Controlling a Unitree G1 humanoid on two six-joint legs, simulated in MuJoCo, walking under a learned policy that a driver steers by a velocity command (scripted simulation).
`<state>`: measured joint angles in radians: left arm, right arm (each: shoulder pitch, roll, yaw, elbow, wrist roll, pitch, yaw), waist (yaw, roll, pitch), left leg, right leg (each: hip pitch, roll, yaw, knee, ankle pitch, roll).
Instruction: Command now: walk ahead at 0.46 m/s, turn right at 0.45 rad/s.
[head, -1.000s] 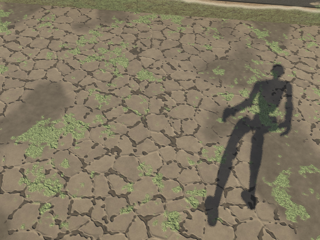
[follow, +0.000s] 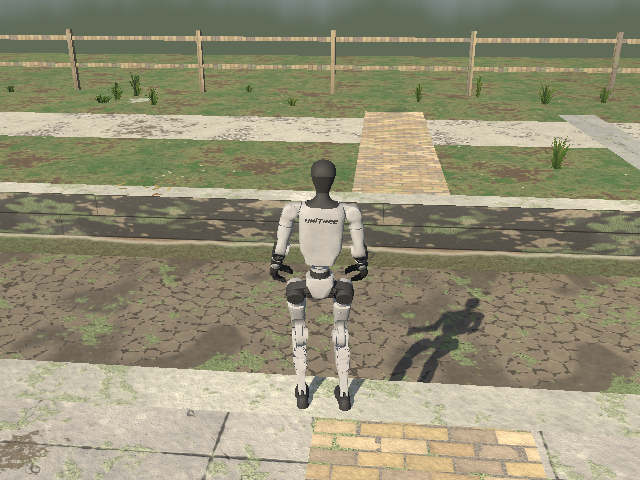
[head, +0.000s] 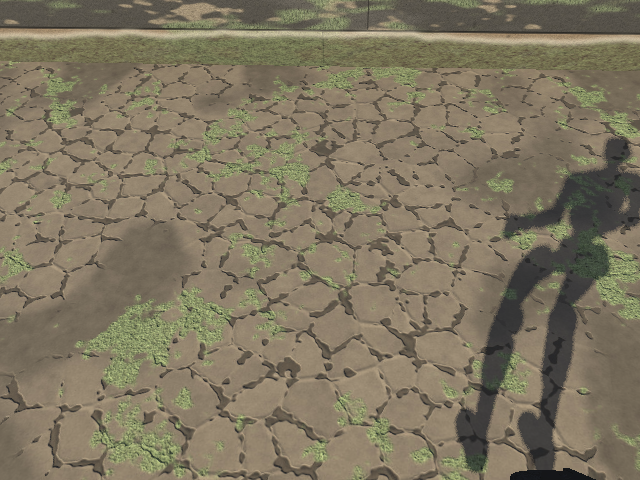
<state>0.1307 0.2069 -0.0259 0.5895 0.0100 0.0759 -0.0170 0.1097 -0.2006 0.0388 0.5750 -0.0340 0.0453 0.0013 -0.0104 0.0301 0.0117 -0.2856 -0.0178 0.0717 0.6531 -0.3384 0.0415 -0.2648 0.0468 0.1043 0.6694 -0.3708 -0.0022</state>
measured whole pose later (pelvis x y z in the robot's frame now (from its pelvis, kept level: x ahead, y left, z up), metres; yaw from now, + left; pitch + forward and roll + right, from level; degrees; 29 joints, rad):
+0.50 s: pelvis +0.02 -0.01 -0.01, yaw -12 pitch +0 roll +2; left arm 0.20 0.26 0.03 0.59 -0.01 0.12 0.02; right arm 0.14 -0.27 -0.03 0.60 -0.02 0.07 0.00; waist 0.05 0.00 0.01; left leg -0.27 0.04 0.22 0.69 -0.42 0.02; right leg -0.36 0.12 0.25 0.79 -0.40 -0.03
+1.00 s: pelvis +0.01 +0.05 +0.02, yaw -25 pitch +0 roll +0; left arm 0.17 0.23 -0.02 0.60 0.01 0.10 0.02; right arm 0.22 -0.20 0.05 0.66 -0.01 0.03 0.01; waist 0.00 -0.03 -0.02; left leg -0.21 -0.06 -0.04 0.46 -0.25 0.04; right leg -0.29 0.06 0.27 0.47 -0.25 0.04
